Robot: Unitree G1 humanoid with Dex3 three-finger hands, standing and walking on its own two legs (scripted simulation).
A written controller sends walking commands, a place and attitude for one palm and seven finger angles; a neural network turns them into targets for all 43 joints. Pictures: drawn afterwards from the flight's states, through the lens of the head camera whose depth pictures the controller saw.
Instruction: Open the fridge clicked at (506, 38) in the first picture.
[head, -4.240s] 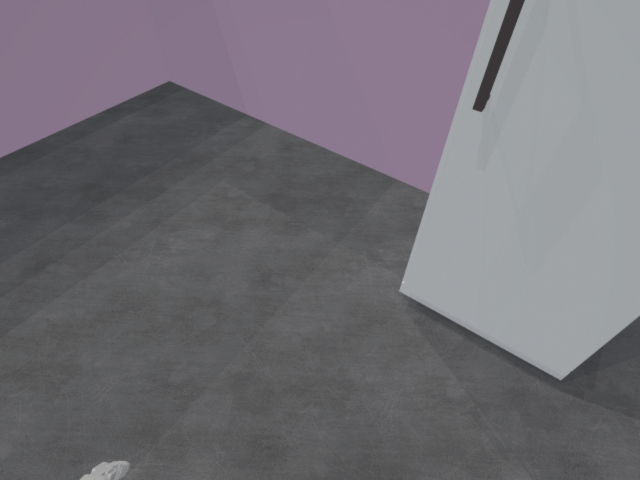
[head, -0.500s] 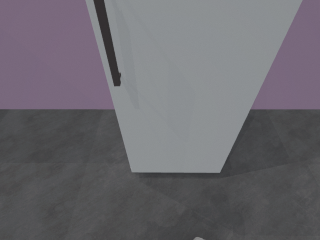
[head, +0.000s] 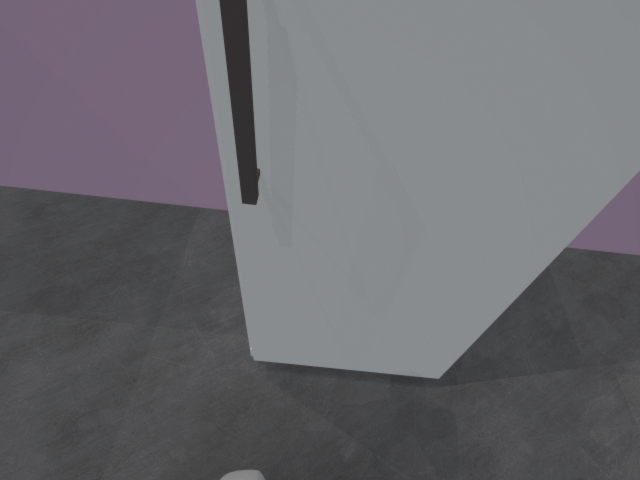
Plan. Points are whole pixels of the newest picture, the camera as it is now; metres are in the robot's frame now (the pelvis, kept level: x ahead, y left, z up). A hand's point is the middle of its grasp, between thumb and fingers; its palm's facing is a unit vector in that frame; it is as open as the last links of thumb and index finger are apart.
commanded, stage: come to a stop and stand still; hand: left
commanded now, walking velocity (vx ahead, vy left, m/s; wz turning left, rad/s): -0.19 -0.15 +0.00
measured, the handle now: (244, 82) +0.47 +0.15 +0.24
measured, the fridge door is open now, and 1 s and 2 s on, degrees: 0 0 0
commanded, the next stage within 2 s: look again from close up in 1.88 s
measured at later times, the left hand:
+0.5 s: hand out of the picture -0.04 +0.14 -0.15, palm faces +0.04 -0.98 -0.21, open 7.3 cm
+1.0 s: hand out of the picture -0.06 +0.16 -0.17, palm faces +0.04 -0.99 -0.17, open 7.3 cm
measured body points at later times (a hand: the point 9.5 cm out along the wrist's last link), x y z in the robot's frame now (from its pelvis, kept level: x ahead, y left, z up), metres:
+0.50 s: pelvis -0.06 -0.04 +0.01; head -0.07 -0.05 +0.46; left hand -0.04 +0.19 -0.14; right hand -0.06 -0.28 -0.15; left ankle -0.06 +0.09 -0.68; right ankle -0.07 -0.16 -0.73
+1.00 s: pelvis -0.06 +0.00 +0.01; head -0.06 +0.00 +0.46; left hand -0.06 +0.21 -0.16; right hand -0.07 -0.22 -0.15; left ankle -0.09 +0.09 -0.73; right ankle -0.06 -0.16 -0.73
